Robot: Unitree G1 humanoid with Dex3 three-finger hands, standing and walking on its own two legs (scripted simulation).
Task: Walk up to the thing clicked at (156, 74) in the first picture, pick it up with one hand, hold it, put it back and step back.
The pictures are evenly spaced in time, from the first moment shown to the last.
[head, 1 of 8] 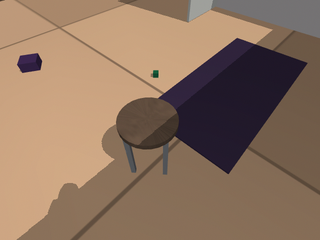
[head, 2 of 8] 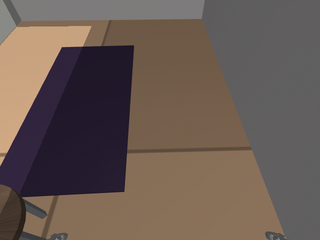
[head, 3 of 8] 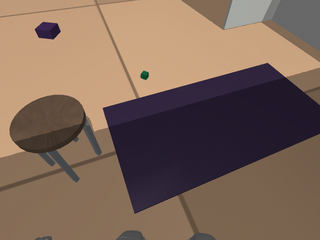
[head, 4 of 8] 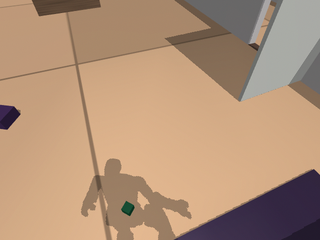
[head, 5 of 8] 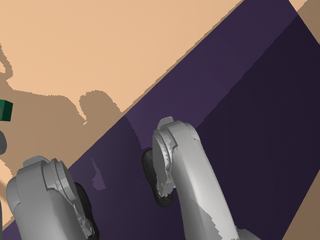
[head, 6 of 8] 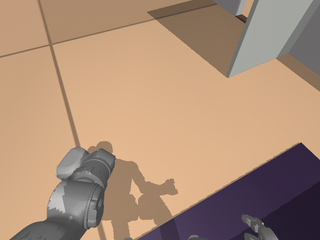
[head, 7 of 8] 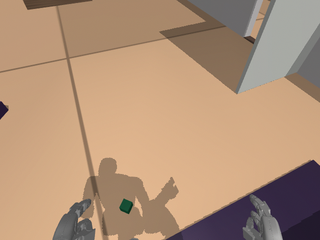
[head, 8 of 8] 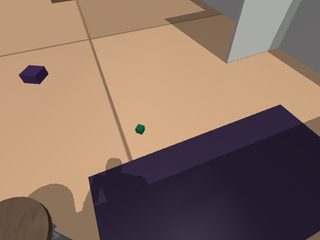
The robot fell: no
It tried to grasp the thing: yes
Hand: left
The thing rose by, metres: 0.69
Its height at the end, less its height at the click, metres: +0.00
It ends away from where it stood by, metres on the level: 0.01
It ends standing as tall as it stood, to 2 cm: yes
